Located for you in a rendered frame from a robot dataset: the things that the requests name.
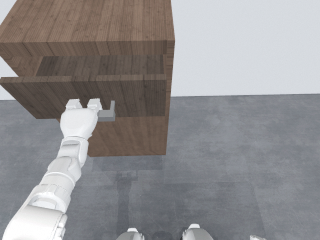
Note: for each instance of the robot left upper arm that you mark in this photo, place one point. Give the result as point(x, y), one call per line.
point(38, 223)

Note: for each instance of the handle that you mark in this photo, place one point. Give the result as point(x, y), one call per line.
point(107, 115)

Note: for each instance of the cabinet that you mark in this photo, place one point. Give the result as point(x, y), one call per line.
point(34, 29)

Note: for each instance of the right robot shin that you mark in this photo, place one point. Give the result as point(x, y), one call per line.
point(194, 225)

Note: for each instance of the robot right thigh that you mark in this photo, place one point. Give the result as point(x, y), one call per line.
point(196, 234)

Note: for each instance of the drawer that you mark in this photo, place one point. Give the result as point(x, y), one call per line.
point(136, 83)

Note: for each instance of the robot left hand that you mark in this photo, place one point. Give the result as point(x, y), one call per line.
point(78, 121)

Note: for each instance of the robot left forearm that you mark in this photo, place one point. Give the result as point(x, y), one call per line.
point(57, 184)

